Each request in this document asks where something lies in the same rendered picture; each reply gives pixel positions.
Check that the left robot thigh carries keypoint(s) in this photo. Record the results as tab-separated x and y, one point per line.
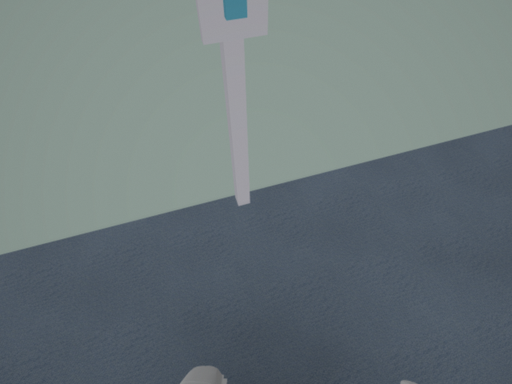
204	375

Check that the panel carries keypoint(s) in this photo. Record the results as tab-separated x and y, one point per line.
230	34

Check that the button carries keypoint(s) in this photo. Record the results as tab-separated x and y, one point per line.
235	9

